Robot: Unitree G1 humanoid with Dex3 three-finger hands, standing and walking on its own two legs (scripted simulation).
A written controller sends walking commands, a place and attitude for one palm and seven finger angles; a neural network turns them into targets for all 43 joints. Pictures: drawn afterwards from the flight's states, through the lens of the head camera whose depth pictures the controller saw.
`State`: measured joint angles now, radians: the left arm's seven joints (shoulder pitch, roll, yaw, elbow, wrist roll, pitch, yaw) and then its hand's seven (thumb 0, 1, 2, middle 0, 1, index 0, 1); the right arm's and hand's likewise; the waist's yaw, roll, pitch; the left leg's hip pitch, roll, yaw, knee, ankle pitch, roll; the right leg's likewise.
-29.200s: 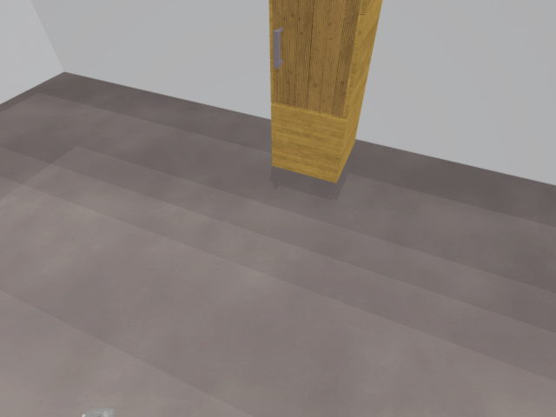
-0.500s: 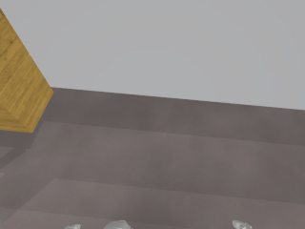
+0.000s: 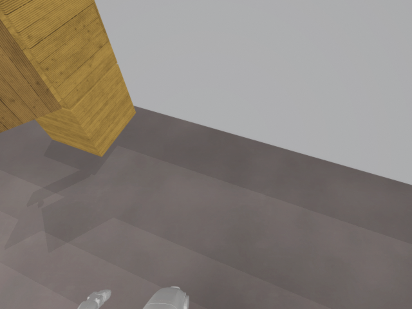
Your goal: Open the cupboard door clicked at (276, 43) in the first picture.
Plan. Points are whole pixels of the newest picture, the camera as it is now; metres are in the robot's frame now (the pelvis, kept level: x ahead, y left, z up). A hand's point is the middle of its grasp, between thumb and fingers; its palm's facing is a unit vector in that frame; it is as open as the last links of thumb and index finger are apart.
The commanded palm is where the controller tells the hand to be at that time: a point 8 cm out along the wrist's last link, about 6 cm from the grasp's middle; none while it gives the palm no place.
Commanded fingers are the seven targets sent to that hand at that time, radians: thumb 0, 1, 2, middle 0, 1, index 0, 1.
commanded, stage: turn to face it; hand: left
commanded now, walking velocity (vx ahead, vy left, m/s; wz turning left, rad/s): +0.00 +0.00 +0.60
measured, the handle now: out of the picture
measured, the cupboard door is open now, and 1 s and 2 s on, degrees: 54 54 54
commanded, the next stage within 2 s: take the last steps up to it in 0.82 s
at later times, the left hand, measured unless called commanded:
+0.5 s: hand out of the picture +0.07 +0.22 -0.16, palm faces +0.31 -0.90 -0.31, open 7.4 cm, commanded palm none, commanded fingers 0.00 0.90 0.90 -0.20 -0.30 -0.20 -0.30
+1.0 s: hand out of the picture -0.02 +0.17 -0.18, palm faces +0.53 -0.82 -0.21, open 7.4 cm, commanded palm none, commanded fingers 0.00 0.90 0.90 -0.20 -0.30 -0.20 -0.30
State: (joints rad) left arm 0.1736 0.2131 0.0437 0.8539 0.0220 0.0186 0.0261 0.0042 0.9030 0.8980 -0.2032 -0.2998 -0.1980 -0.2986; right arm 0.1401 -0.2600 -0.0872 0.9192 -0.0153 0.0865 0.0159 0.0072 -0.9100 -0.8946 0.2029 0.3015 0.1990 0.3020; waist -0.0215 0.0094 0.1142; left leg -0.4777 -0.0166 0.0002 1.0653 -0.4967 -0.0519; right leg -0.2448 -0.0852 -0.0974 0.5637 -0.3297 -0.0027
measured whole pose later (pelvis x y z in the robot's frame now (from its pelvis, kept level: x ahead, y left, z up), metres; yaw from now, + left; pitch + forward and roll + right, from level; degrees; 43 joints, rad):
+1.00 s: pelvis +0.05 -0.02 +0.00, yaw +30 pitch +1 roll -1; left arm 0.20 0.23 0.05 0.98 0.01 0.06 0.01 0.01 0.91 0.90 -0.20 -0.30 -0.20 -0.30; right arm 0.12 -0.18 -0.02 0.95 -0.03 0.02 -0.02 0.00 -0.91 -0.89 0.20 0.30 0.20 0.30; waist 0.03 -0.04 0.09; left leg -0.26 -0.01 0.00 0.52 -0.27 0.03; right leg -0.38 -0.07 -0.03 0.93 -0.50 0.05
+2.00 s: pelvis +0.24 +0.19 +0.01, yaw +39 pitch +0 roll +2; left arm 0.25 0.16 0.05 0.99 0.01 -0.07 0.02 -0.01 0.94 0.90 -0.21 -0.30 -0.20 -0.30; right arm 0.29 -0.19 -0.05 1.08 -0.03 0.01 0.02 0.01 -0.92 -0.89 0.20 0.30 0.20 0.30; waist -0.01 0.01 0.03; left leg -0.47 0.05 0.05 1.02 -0.27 -0.03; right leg -0.18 -0.05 -0.14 0.43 -0.25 -0.05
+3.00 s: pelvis +0.40 +0.44 +0.00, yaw +36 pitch +0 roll +1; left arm 0.15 0.16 0.02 1.03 0.00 0.03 0.03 0.00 0.90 0.90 -0.20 -0.30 -0.20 -0.30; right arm 0.30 -0.14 -0.03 1.08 -0.02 0.03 -0.04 0.00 -0.91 -0.89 0.20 0.30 0.20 0.30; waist -0.01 -0.03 0.04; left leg -0.17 0.01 0.12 0.50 -0.34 0.02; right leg -0.28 -0.03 -0.08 0.57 -0.29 -0.03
